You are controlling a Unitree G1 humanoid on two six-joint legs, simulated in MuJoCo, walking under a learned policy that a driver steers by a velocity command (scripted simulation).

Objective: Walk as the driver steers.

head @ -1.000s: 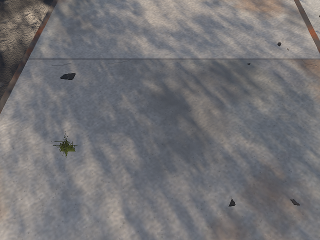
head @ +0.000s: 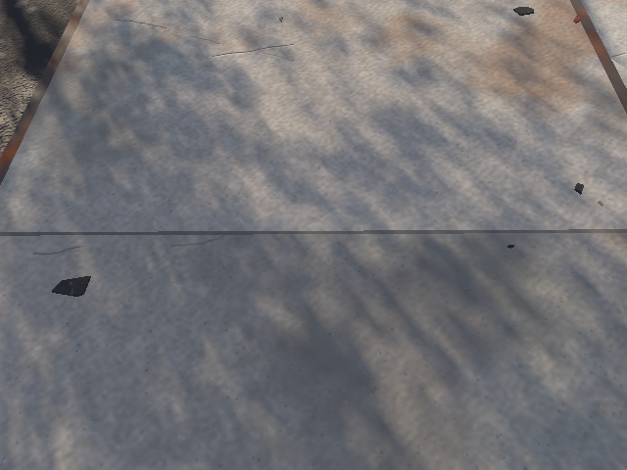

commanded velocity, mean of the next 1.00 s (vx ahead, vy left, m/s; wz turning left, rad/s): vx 0.50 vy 0.00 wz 0.00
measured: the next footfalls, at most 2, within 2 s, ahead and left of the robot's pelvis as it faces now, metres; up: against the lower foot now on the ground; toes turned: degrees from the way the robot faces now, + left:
left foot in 0.40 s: +0.38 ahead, +0.16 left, +0.00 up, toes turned +2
right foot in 0.94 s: +0.68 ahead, -0.08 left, +0.00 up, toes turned -2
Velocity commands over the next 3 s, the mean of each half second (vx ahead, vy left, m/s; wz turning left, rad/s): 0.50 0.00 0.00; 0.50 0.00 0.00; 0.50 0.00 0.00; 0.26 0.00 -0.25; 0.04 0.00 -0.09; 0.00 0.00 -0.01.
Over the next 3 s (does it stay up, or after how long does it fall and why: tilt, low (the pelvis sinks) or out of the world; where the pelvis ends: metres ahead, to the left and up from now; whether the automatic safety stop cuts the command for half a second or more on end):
stays up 1.10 0.07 0.00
